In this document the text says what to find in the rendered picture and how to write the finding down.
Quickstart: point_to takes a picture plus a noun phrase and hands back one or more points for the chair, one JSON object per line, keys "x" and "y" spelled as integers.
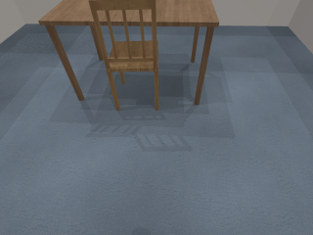
{"x": 128, "y": 55}

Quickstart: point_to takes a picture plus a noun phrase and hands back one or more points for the table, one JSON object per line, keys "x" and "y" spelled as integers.
{"x": 195, "y": 13}

